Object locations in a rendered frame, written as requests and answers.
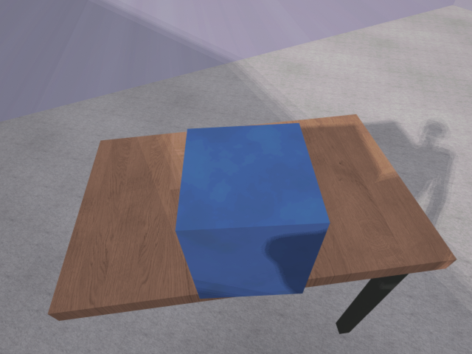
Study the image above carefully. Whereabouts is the table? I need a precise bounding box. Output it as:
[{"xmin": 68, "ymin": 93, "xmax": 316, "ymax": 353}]
[{"xmin": 48, "ymin": 114, "xmax": 457, "ymax": 334}]

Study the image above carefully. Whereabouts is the carton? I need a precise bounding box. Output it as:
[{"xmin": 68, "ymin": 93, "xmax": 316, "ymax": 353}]
[{"xmin": 176, "ymin": 123, "xmax": 330, "ymax": 299}]

